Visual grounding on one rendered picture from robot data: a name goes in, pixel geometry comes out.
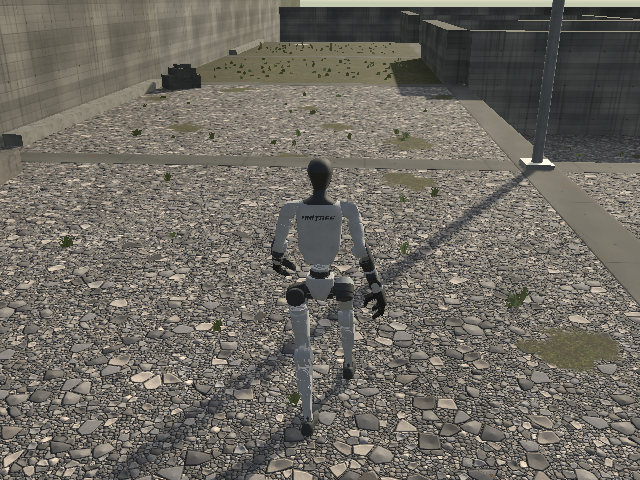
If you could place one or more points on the right robot upper arm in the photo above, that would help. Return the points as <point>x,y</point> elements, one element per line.
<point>351,212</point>

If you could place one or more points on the robot left hand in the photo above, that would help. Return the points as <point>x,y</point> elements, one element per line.
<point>285,263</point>

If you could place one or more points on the robot left forearm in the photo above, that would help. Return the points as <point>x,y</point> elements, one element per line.
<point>277,258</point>

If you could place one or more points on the left robot upper arm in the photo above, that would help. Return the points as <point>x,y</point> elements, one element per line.
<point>284,222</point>

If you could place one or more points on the robot right forearm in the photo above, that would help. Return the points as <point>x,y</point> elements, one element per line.
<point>370,272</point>

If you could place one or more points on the robot right hand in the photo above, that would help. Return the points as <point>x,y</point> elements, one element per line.
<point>381,302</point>

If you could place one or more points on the left robot shin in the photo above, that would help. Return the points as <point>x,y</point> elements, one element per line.
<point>304,380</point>

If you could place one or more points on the humanoid robot head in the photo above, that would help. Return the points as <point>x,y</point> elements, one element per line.
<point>320,172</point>

